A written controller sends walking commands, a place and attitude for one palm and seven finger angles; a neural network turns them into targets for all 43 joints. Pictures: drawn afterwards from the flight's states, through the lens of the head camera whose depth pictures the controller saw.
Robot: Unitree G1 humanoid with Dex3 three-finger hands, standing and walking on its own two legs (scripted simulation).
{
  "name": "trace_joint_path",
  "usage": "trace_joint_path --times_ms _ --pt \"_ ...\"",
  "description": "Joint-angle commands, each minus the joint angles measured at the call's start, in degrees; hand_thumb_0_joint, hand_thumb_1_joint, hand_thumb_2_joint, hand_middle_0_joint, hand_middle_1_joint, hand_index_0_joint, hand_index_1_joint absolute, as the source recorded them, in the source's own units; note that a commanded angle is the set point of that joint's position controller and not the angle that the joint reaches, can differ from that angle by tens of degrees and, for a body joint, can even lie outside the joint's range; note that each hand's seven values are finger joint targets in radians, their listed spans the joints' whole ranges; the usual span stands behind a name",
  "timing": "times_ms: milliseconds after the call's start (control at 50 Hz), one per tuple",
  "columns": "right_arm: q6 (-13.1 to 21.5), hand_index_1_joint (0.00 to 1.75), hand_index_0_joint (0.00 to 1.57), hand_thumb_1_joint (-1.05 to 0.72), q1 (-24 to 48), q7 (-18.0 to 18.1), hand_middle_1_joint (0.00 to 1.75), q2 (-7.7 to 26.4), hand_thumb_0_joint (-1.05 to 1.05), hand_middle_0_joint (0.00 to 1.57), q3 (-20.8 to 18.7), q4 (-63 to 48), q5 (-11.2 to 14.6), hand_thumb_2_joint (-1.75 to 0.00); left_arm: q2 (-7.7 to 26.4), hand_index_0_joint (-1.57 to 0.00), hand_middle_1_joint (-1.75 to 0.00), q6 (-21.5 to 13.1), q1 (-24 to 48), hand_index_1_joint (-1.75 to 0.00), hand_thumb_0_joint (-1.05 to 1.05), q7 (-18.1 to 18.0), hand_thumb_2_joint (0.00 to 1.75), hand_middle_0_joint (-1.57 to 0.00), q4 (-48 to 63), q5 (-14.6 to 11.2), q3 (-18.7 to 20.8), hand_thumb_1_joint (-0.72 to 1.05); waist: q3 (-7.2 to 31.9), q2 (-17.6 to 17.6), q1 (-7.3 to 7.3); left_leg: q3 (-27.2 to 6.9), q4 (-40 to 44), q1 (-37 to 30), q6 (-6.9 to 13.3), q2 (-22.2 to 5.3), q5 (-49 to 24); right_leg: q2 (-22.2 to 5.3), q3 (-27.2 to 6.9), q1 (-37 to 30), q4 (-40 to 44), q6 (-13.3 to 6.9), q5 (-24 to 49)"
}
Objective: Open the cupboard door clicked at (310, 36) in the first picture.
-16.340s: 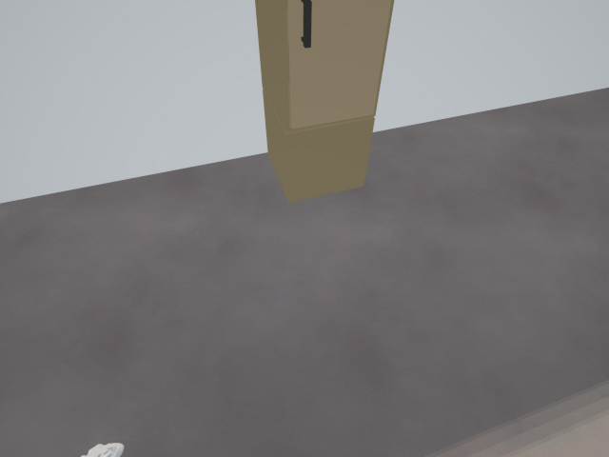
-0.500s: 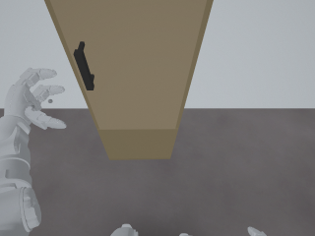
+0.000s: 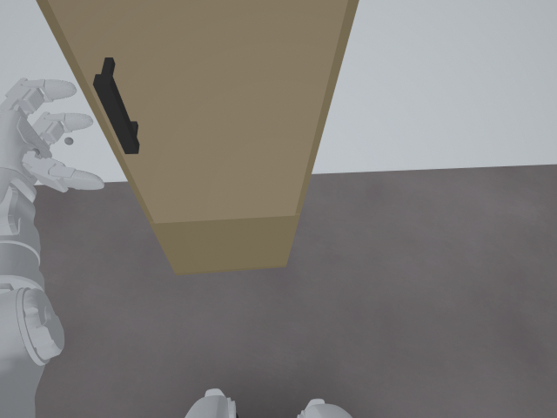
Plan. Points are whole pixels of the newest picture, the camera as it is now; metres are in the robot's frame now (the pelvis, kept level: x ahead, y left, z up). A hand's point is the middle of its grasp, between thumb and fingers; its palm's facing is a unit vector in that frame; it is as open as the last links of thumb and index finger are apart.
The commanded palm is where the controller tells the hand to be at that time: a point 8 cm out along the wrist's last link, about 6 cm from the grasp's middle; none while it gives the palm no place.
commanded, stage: move the hooked fingers beside the handle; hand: left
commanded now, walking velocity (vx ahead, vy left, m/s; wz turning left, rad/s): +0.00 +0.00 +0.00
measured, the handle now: (121, 108) +0.54 +0.22 +0.09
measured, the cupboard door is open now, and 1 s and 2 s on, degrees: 0 0 0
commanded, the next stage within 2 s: slide the fingers in behind the handle in 1.00 s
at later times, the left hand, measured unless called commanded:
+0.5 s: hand (79, 128) +0.49 +0.27 +0.09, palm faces +0.08 -1.00 -0.01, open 13.9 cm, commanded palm +0.47 +0.32 +0.09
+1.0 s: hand (68, 134) +0.49 +0.28 +0.09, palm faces +0.07 -1.00 +0.01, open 14.0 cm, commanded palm +0.47 +0.32 +0.09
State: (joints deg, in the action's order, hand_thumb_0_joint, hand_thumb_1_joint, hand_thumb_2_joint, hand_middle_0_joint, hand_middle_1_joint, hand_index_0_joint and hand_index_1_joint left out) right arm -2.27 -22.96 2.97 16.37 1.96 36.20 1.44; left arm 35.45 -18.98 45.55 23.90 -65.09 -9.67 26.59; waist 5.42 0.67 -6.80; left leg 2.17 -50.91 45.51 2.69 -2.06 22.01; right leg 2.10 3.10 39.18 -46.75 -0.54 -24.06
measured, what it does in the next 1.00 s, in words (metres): stands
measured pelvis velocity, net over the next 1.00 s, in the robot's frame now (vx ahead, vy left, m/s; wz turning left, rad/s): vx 0.01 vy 0.00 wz -0.01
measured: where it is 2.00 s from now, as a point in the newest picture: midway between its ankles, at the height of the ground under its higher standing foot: outside the picture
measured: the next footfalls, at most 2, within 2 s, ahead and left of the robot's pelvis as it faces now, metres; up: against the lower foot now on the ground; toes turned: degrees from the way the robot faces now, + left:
none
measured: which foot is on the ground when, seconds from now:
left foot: down 0.00-1.00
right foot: down 0.00-1.00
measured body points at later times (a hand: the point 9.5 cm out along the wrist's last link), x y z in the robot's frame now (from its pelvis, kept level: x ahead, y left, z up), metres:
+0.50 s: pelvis +0.00 -0.01 -0.01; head +0.13 +0.02 +0.43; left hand +0.48 +0.32 +0.10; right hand -0.01 -0.28 -0.11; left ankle +0.02 +0.09 -0.69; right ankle -0.02 -0.12 -0.69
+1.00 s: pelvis +0.01 +0.00 -0.01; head +0.13 +0.03 +0.43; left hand +0.48 +0.34 +0.09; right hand +0.03 -0.28 -0.11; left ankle +0.02 +0.09 -0.69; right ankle -0.02 -0.12 -0.69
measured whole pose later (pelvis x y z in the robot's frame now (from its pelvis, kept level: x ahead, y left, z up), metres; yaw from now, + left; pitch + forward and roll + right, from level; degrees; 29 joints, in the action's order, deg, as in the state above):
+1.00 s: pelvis +0.01 +0.00 -0.01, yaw -1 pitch +20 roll -4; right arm -5.4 -22.3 2.5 16.5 2.6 34.2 1.2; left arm 40.3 -18.1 49.5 25.1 -69.4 -8.3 28.4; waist 5.8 0.6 -8.4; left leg 1.3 -54.0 50.0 2.5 -2.9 23.8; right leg 3.1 3.7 42.8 -48.2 -0.7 -25.1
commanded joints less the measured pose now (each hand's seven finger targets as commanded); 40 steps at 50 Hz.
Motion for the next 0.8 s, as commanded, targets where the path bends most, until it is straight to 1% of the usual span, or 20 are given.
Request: trace_joint_path --times_ms 0,20,40,60,100,140,160,180,240,280,300,320,380,460,500,560,640,680,720,780 --pt "0.3 0.3 0.2 -0.9 -6.8 1.0 0.3 10.9 0.0 0.2 -3.6 -3.7 0.0 -0.9 17.8 -0.3 -1.2 -2.2 24.5 -1.2 0.0 -0.6 0.3 -0.3 8.4 0.0 1.6 -0.5 20.3 7.5 -0.84 -5.8 4.7 -23.6 -0.9 -0.3 -21.3 1.6 -1.0 1.4 4.5 -0.6 16.6" --pt "0.2 0.3 0.2 -0.9 -7.1 1.1 0.3 11.1 0.0 0.2 -3.6 -3.5 -0.1 -0.9 18.6 -0.3 -1.2 -2.2 26.7 -1.2 0.0 -0.9 0.3 -0.3 8.5 0.2 1.8 -0.5 19.9 6.3 -1.49 -5.9 4.6 -22.7 -0.6 -0.4 -20.2 1.7 -1.2 1.3 4.6 -0.5 16.2" --pt "0.1 0.3 0.2 -0.9 -7.4 1.2 0.3 11.3 0.0 0.2 -3.6 -3.6 -0.3 -0.9 20.4 -0.3 -1.2 -2.8 27.6 -1.2 0.0 -1.2 0.3 -0.3 8.7 0.4 3.2 -0.5 20.9 6.5 -1.06 -5.9 4.2 -22.5 -0.6 -0.2 -20.3 1.7 -1.3 0.9 4.2 -0.7 16.3" --pt "0.1 0.3 0.2 -0.9 -7.5 1.3 0.3 11.3 0.0 0.2 -3.4 -3.5 -0.3 -0.9 20.9 -0.3 -1.2 -3.1 28.9 -1.2 0.0 -1.4 0.3 -0.3 8.5 0.8 2.9 -0.5 22.1 7.2 -1.49 -6.0 4.2 -23.0 -0.7 -0.3 -20.3 1.7 -1.5 1.0 4.2 -0.5 16.3" --pt "0.0 0.3 0.2 -0.9 -7.9 1.2 0.3 11.2 0.0 0.2 -3.5 -3.3 -0.4 -0.9 20.1 -0.3 -1.2 -3.9 30.0 -1.2 0.0 -1.6 0.3 -0.3 8.6 1.3 2.1 -0.5 22.9 9.3 -1.85 -6.3 3.7 -24.5 -1.0 -0.4 -20.8 1.7 -1.4 2.7 4.0 -0.6 15.6" --pt "-0.2 0.3 0.2 -0.9 -8.6 1.2 0.3 11.5 0.0 0.2 -3.3 -2.9 -0.6 -0.9 20.6 -0.3 -1.2 -3.9 31.3 -1.2 0.0 -1.6 0.3 -0.3 6.8 1.0 2.3 -0.5 22.6 7.7 -2.65 -6.5 3.2 -23.8 -0.7 -0.5 -20.9 1.9 -1.4 3.0 3.9 -0.6 15.8" --pt "-0.3 0.3 0.2 -0.9 -8.8 1.2 0.3 11.7 0.0 0.2 -3.3 -2.8 -0.6 -0.9 22.5 -0.3 -1.2 -3.8 32.2 -1.2 0.0 -1.5 0.3 -0.3 6.3 1.4 3.3 -0.5 23.7 8.0 -2.57 -6.5 3.0 -23.5 -0.8 -0.6 -21.0 1.8 -1.6 2.6 3.7 -0.5 16.1" --pt "-0.5 0.3 0.2 -0.9 -8.9 1.2 0.3 11.6 0.0 0.2 -3.2 -2.8 -0.5 -0.9 22.0 -0.3 -1.2 -3.5 32.2 -1.2 0.0 -1.3 0.3 -0.3 5.7 1.8 2.3 -0.5 23.8 9.8 -2.67 -6.3 2.7 -23.5 -0.8 -0.5 -21.5 1.8 -1.7 3.0 3.6 -0.5 16.6" --pt "-0.9 0.3 0.2 -0.9 -9.6 0.9 0.3 11.3 0.0 0.2 -3.3 -3.2 -0.8 -0.9 19.5 -0.3 -1.2 -3.1 29.8 -1.2 0.0 -0.9 0.3 -0.3 5.5 1.6 1.4 -0.5 25.3 9.7 -2.21 -6.3 2.3 -25.0 -0.8 -0.5 -23.6 2.0 -1.3 3.0 3.4 -0.7 17.6" --pt "-1.3 0.3 0.2 -0.9 -9.5 0.9 0.3 11.4 0.0 0.2 -3.4 -3.5 -0.7 -0.9 21.6 -0.3 -1.2 -2.5 27.8 -1.2 0.0 -0.8 0.3 -0.3 4.5 1.5 3.0 -0.5 24.6 9.0 -1.65 -6.0 2.3 -23.4 -0.8 -0.6 -23.2 2.0 -1.4 2.3 3.4 -0.5 17.9" --pt "-1.5 0.3 0.2 -0.9 -9.7 0.8 0.3 11.5 0.0 0.2 -3.3 -3.6 -0.7 -0.9 21.0 -0.3 -1.2 -2.3 28.3 -1.2 0.0 -0.7 0.3 -0.3 5.0 1.4 2.3 -0.5 24.6 7.2 -2.16 -5.6 2.3 -22.2 -0.5 -0.5 -22.3 2.0 -1.5 1.6 3.5 -0.2 18.1" --pt "-1.6 0.3 0.2 -0.9 -9.7 0.9 0.3 11.6 0.0 0.2 -3.4 -3.8 -0.6 -0.9 22.6 -0.3 -1.2 -2.1 28.1 -1.2 0.0 -0.8 0.3 -0.3 4.8 1.7 3.3 -0.5 23.9 7.2 -1.81 -5.5 2.3 -20.9 -0.4 -0.4 -21.7 2.0 -1.7 1.0 3.6 -0.2 18.1" --pt "-1.9 0.3 0.2 -0.9 -9.9 0.9 0.3 11.6 0.0 0.2 -3.3 -3.8 -0.6 -0.9 23.6 -0.3 -1.2 -2.4 29.7 -1.2 0.0 -0.7 0.3 -0.3 6.0 1.8 3.5 -0.5 24.2 7.5 -2.38 -5.4 2.0 -20.6 -0.2 -0.4 -21.4 2.1 -1.9 1.1 3.4 -0.2 18.4" --pt "-1.9 0.3 0.2 -0.9 -9.9 0.8 0.3 11.3 0.0 0.2 -3.6 -3.6 -0.7 -0.9 24.2 -0.3 -1.2 -4.2 30.3 -1.2 0.0 -0.5 0.3 -0.3 10.0 1.0 4.9 -0.5 28.6 10.7 -1.86 -5.4 1.2 -24.3 -0.5 -0.4 -25.3 2.4 -1.9 0.2 2.8 -0.4 21.2" --pt "-1.8 0.3 0.2 -0.9 -9.8 0.8 0.3 11.4 0.0 0.2 -3.6 -3.4 -0.6 -0.9 25.2 -0.3 -1.2 -3.6 28.6 -1.2 0.0 -0.2 0.3 -0.3 7.3 1.2 5.6 -0.5 26.2 9.1 -1.81 -5.2 1.3 -21.6 -0.3 -0.3 -24.0 2.4 -2.1 -0.8 3.1 -0.3 21.2" --pt "-2.1 0.3 0.2 -0.9 -9.7 0.7 0.3 11.2 0.0 0.2 -3.5 -3.8 -0.5 -0.9 24.3 -0.3 -1.2 -3.0 26.8 -1.2 0.0 0.3 0.3 -0.3 7.8 1.1 5.0 -0.5 26.8 10.8 -1.25 -4.9 1.4 -22.9 -0.3 -0.3 -25.7 2.4 -1.9 -0.7 3.0 -0.4 22.4" --pt "-2.2 0.3 0.2 -0.9 -9.3 1.0 0.3 11.3 0.0 0.2 -3.1 -4.1 -0.3 -0.9 24.2 -0.3 -1.2 -1.9 27.0 -1.2 0.0 1.0 0.3 -0.3 5.0 0.7 4.5 -0.5 21.8 7.4 -2.26 -4.6 1.4 -18.3 0.1 0.0 -22.2 2.3 -2.1 -0.8 3.4 -0.3 21.3" --pt "-2.1 0.3 0.2 -0.9 -9.3 1.1 0.3 11.5 0.0 0.2 -3.4 -4.2 -0.3 -0.9 25.5 -0.3 -1.2 -2.5 28.1 -1.2 0.0 1.1 0.3 -0.3 6.5 0.8 5.2 -0.5 24.2 8.7 -2.1 -4.7 1.1 -19.5 0.0 -0.1 -22.4 2.2 -2.3 -0.6 3.2 -0.1 21.1" --pt "-2.1 0.3 0.2 -0.9 -9.4 0.8 0.3 11.3 0.0 0.2 -3.5 -4.2 -0.5 -0.9 24.5 -0.3 -1.2 -3.5 27.9 -1.2 0.0 1.1 0.3 -0.3 8.8 0.8 4.8 -0.5 26.8 10.9 -1.79 -5.0 0.8 -22.8 -0.3 -0.2 -25.3 2.4 -2.0 0.2 2.7 -0.4 21.9" --pt "-2.3 0.3 0.2 -0.9 -9.2 0.6 0.3 11.1 0.0 0.2 -3.6 -3.7 -0.5 -0.9 21.6 -0.3 -1.2 -3.6 27.6 -1.2 0.0 1.5 0.3 -0.3 7.8 -0.1 3.3 -0.5 26.1 10.1 -2.28 -5.5 0.5 -24.3 -0.5 -0.5 -26.6 2.5 -1.5 1.9 2.7 -0.3 21.8"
